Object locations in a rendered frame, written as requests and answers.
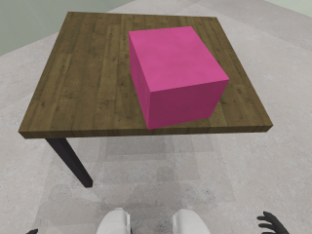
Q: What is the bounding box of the robot right hand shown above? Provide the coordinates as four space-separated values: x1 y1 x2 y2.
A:
257 211 290 234

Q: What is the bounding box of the right robot thigh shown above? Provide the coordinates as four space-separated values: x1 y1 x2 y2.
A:
172 210 211 234

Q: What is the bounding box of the robot thigh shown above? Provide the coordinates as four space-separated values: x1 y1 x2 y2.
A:
96 210 131 234
172 210 211 234

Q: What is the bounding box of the table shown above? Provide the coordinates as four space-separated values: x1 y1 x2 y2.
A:
18 12 274 188

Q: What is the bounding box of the left robot thigh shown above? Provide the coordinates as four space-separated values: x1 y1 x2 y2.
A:
96 210 131 234

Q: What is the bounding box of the carton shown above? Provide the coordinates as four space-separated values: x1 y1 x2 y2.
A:
128 26 230 130

